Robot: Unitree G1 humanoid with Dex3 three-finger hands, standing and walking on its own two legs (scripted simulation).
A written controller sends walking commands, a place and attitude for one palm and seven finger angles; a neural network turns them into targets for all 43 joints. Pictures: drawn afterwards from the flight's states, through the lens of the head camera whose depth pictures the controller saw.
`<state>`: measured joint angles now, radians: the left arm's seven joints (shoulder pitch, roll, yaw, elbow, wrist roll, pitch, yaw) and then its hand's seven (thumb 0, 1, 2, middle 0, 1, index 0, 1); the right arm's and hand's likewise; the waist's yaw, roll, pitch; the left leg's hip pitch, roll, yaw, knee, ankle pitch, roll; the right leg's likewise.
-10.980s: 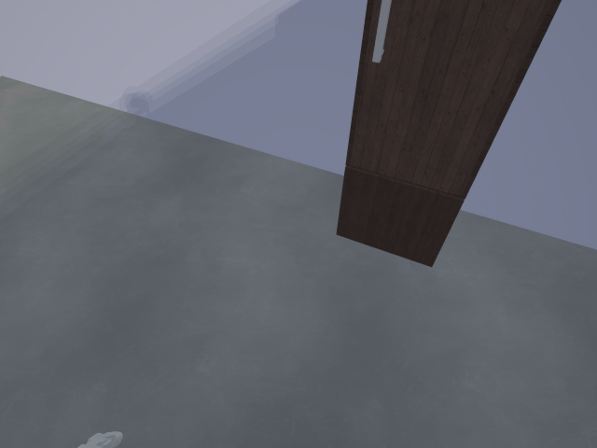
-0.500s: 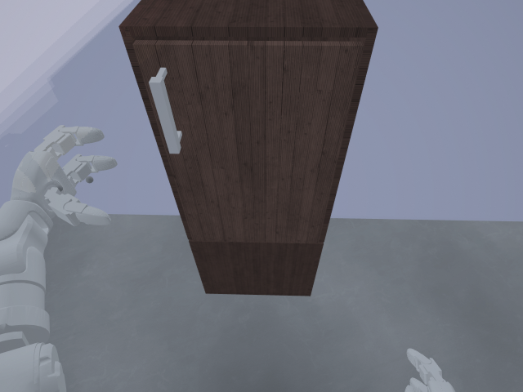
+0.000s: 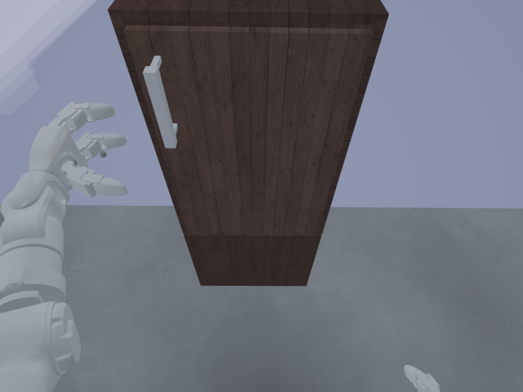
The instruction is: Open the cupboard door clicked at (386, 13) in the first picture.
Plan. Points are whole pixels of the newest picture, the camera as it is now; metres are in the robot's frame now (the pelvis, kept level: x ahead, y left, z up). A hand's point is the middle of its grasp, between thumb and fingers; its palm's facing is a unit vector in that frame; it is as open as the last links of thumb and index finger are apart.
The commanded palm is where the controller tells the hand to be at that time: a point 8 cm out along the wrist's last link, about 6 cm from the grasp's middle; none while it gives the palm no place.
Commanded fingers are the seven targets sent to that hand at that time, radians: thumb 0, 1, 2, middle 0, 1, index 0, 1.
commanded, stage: move the hooked fingers beside the handle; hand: left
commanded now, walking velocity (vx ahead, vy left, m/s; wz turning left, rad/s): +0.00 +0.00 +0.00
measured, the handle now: (164, 104) +0.56 +0.19 +0.14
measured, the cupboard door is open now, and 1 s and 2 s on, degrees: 0 0 0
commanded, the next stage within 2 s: slide the fingers in behind the handle in 1.56 s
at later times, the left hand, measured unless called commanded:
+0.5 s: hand (122, 125) +0.47 +0.23 +0.16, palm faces +0.01 -1.00 +0.01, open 14.0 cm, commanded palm +0.46 +0.29 +0.14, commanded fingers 0.00 -0.50 0.30 -0.30 -1.20 -0.30 -1.20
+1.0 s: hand (125, 117) +0.51 +0.24 +0.14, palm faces +0.01 -1.00 +0.00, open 13.9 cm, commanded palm +0.49 +0.29 +0.14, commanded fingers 0.00 -0.50 0.30 -0.30 -1.20 -0.30 -1.20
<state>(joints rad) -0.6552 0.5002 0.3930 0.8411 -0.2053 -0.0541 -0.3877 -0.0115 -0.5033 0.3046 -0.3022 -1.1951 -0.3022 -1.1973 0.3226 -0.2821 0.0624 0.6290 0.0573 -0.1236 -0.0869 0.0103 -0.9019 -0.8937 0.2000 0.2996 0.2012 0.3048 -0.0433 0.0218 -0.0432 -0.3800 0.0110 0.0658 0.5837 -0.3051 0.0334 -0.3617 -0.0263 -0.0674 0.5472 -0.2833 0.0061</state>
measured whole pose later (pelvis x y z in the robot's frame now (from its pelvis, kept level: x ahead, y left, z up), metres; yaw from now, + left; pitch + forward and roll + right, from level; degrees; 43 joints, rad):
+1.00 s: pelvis +0.00 +0.00 -0.01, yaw -2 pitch +15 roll -2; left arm -0.99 0.71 0.47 1.24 -0.10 -0.20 -0.41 -0.01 -0.50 0.30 -0.31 -1.21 -0.31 -1.20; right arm 0.47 -0.30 0.04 0.65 0.02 0.03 -0.06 0.01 -0.90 -0.89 0.20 0.30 0.20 0.30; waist -0.16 0.02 -0.07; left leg -0.61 0.05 0.07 0.70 -0.35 0.03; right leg -0.58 0.01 -0.06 0.61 -0.29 0.00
